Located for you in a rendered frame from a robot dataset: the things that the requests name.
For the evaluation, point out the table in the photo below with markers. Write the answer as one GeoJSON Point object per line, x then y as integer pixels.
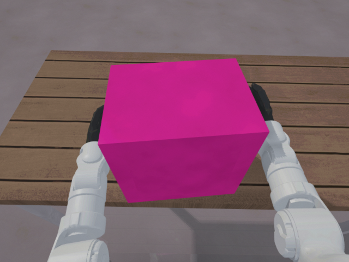
{"type": "Point", "coordinates": [309, 96]}

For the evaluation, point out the robot left forearm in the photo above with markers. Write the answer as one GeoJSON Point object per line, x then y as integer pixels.
{"type": "Point", "coordinates": [84, 218]}

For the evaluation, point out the right robot hand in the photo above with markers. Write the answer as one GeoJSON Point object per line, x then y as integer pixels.
{"type": "Point", "coordinates": [262, 101]}

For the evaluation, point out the left robot hand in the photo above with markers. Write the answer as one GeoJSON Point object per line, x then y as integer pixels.
{"type": "Point", "coordinates": [95, 124]}

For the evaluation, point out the robot left upper arm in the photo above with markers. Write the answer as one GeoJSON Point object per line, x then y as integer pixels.
{"type": "Point", "coordinates": [84, 251]}

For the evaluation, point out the robot right upper arm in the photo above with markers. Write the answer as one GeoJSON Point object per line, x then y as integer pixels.
{"type": "Point", "coordinates": [308, 235]}

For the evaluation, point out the robot right forearm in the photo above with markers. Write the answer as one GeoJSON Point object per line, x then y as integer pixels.
{"type": "Point", "coordinates": [289, 186]}

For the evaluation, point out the carton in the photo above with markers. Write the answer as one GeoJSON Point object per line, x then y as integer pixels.
{"type": "Point", "coordinates": [184, 129]}

